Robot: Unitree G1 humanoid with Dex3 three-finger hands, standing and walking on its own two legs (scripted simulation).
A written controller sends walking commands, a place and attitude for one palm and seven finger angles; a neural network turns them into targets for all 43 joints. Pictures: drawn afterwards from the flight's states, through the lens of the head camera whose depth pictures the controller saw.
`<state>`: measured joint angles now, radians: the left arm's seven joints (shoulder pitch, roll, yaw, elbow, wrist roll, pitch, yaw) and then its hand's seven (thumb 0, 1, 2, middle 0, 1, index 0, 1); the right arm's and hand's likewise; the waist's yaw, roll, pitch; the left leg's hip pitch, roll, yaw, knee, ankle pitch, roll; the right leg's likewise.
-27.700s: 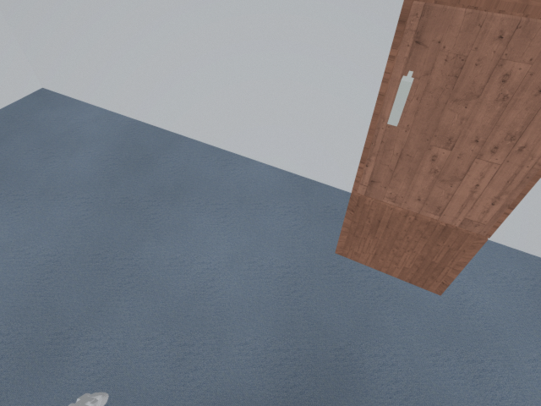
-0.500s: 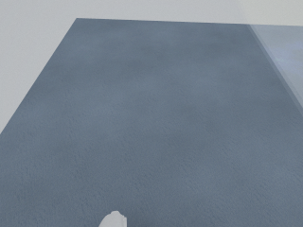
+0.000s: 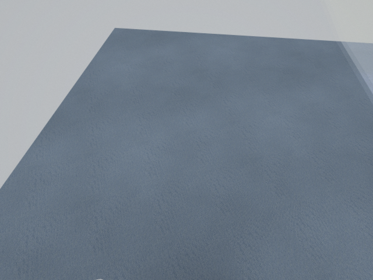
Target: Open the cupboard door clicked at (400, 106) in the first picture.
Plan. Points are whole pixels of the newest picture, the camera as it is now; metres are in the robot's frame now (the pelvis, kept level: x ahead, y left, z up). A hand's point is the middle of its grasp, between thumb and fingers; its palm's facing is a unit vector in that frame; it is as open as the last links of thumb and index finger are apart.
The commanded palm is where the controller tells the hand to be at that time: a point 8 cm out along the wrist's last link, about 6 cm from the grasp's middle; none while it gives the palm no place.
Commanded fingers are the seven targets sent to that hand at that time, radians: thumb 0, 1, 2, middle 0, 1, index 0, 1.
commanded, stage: turn to face it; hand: left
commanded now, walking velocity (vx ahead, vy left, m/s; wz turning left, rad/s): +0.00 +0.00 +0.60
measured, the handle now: out of the picture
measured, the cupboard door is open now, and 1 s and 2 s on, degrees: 43 43 43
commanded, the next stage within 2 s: none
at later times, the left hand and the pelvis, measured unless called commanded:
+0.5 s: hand out of the picture +0.03 +0.21 -0.19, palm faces +0.35 -0.91 -0.24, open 7.3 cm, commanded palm none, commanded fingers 0.00 0.90 0.90 -0.20 -0.30 -0.20 -0.30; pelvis +0.06 +0.00 -0.01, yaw +19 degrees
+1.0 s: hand out of the picture +0.08 +0.15 -0.15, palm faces +0.56 -0.79 -0.27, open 7.4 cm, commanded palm none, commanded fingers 0.00 0.90 0.90 -0.20 -0.30 -0.20 -0.30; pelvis +0.11 -0.06 +0.00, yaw +37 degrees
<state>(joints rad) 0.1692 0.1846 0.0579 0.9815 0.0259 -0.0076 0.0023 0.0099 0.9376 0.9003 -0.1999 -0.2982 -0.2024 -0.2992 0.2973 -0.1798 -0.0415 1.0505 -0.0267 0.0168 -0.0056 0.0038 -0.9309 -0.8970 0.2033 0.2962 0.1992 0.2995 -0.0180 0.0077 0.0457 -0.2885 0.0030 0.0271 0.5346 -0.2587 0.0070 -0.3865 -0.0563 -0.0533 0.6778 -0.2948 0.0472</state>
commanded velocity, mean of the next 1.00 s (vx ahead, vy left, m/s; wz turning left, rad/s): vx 0.00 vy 0.00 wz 0.60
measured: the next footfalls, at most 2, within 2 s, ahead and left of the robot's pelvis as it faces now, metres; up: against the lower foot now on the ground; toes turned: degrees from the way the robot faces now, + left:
right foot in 0.02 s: +0.08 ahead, -0.12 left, +0.00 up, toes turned -3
left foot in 0.42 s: +0.10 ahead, +0.11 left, +0.00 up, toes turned +25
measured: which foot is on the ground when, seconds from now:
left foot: down 0.00-0.02, up 0.04-0.40, down 0.42-0.84, up 0.86-1.00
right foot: up 0.00-0.00, down 0.02-0.42, up 0.44-0.82, down 0.84-1.00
